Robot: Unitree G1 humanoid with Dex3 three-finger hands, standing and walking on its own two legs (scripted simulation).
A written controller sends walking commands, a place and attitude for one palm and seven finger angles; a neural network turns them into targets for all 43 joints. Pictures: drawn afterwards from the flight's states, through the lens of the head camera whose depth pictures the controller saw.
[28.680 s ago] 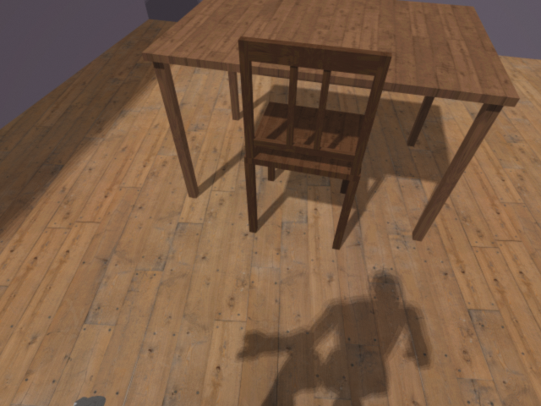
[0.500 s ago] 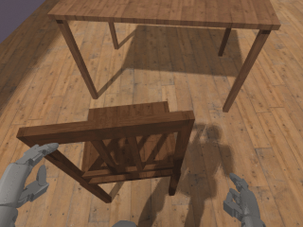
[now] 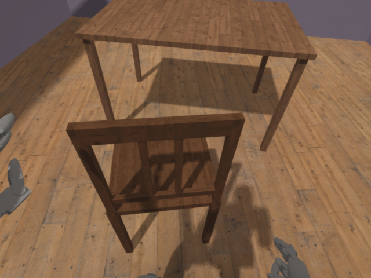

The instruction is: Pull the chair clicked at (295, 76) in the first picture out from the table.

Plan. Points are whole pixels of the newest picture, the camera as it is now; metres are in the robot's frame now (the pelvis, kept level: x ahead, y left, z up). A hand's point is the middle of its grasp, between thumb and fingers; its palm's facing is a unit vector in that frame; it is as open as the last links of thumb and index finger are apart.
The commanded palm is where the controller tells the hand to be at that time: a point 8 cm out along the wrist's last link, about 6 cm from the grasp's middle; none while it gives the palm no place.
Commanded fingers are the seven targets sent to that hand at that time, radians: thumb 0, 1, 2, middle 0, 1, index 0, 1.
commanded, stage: step back with the hand held close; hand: left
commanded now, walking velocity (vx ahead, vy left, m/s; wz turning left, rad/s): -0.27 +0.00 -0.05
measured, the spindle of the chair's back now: (146, 170) +0.42 +0.14 -0.07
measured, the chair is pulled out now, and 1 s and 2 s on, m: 0.61 0.61 0.61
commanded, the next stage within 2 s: stop stepping back and stand still in 0.02 s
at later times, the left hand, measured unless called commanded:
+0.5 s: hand out of the picture +0.07 +0.28 +0.19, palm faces +0.43 -0.76 -0.48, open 7.4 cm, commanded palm +0.03 +0.32 +0.19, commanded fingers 0.00 0.90 0.90 -0.20 -0.30 -0.20 -0.30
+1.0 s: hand out of the picture +0.06 +0.31 +0.18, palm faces +0.45 -0.77 -0.46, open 7.4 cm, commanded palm +0.01 +0.34 +0.19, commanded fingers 0.00 0.90 0.90 -0.20 -0.30 -0.20 -0.30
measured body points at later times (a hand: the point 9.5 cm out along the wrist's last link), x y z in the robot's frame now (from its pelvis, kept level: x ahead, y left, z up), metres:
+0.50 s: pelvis -0.10 +0.02 +0.00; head -0.13 +0.03 +0.45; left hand +0.04 +0.32 +0.22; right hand +0.06 -0.21 -0.08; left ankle -0.01 +0.12 -0.69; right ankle -0.07 -0.09 -0.72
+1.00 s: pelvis -0.14 +0.04 +0.01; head -0.16 +0.04 +0.46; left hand +0.03 +0.35 +0.20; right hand +0.00 -0.21 -0.08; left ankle -0.09 +0.14 -0.72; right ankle -0.12 -0.07 -0.72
